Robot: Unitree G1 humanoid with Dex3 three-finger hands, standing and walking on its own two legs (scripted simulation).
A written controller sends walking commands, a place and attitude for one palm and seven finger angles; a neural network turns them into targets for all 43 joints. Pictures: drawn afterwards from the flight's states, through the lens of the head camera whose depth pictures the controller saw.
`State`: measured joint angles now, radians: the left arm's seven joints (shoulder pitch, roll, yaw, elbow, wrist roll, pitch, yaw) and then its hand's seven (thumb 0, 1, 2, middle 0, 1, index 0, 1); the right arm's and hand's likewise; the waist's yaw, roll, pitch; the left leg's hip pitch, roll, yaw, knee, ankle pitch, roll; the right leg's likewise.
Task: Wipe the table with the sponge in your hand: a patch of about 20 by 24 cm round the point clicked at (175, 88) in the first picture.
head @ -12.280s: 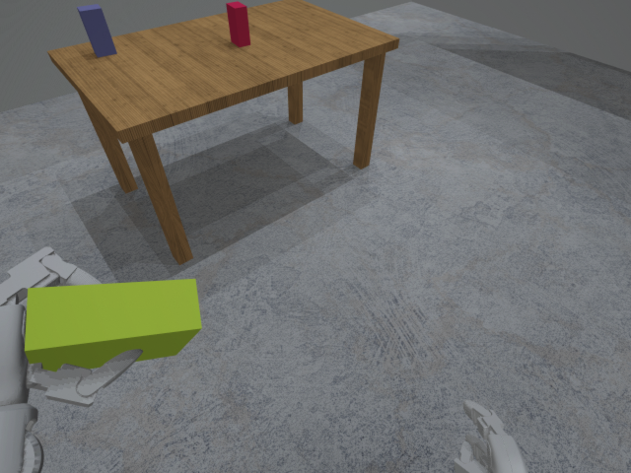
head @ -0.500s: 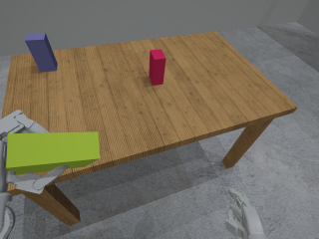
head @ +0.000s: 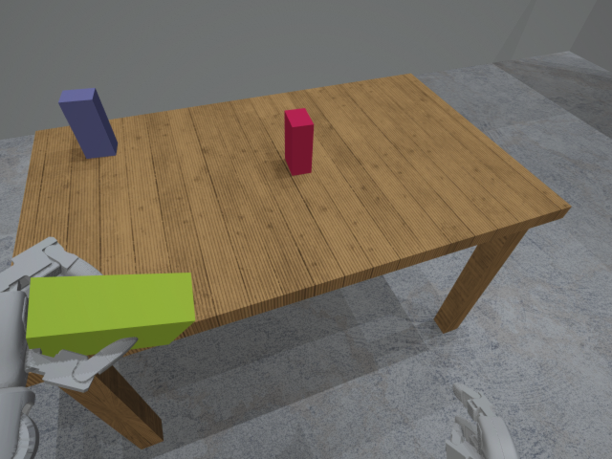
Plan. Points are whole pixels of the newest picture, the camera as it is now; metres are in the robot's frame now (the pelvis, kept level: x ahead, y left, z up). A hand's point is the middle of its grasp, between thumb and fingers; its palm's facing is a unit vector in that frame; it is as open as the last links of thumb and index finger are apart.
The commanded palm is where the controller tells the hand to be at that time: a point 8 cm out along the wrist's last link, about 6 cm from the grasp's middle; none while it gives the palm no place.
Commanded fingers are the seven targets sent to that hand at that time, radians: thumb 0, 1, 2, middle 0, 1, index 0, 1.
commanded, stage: shuffle to correct the standing spot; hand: left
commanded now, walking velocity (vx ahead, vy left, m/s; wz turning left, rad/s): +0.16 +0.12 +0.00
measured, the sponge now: (136, 315) +0.23 +0.20 +0.13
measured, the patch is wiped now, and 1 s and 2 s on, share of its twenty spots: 0.00 0.00 0.00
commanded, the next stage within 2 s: come to a stop and stand still in 1.00 s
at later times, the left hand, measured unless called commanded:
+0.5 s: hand (72, 278) +0.26 +0.27 +0.15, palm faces +0.36 -0.84 -0.41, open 9.1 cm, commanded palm +0.20 +0.31 +0.17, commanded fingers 0.00 0.10 1.30 -1.20 -1.60 -1.20 -1.60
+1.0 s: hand (46, 240) +0.29 +0.32 +0.16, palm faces +0.37 -0.84 -0.39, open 9.1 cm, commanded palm +0.23 +0.36 +0.17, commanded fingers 0.00 0.10 1.30 -1.20 -1.60 -1.20 -1.60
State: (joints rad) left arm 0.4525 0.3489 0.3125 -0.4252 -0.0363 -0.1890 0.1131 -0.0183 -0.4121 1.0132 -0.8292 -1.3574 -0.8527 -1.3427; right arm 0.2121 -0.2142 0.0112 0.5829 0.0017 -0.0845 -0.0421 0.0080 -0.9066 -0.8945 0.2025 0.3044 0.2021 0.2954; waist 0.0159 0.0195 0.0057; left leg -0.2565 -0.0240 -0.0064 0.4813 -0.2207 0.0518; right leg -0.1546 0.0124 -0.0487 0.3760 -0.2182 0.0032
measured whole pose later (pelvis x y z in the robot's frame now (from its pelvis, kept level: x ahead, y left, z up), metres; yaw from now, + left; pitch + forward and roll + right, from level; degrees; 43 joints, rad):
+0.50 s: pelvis +0.04 +0.03 -0.02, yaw +0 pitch +0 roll -1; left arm 0.48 0.39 0.37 -0.50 -0.04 -0.23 0.11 -0.02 -0.41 1.02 -0.83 -1.36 -0.85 -1.34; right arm 0.19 -0.19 0.00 0.58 0.01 -0.08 -0.02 0.01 -0.91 -0.89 0.20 0.30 0.20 0.30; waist 0.01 -0.03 0.04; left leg -0.26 -0.09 0.04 0.62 -0.36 0.11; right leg -0.28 -0.05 -0.02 0.75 -0.44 0.01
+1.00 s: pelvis +0.07 +0.08 -0.02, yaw +0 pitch -2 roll +2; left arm 0.42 0.38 0.35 -0.54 -0.01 -0.21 0.12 -0.02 -0.41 1.02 -0.83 -1.36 -0.85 -1.35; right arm 0.18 -0.22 -0.04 0.61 0.01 -0.12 -0.05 0.01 -0.91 -0.89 0.20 0.30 0.20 0.29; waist 0.02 -0.06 0.08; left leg -0.29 0.04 0.02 0.62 -0.30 -0.04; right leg -0.30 -0.11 -0.03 0.71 -0.37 0.02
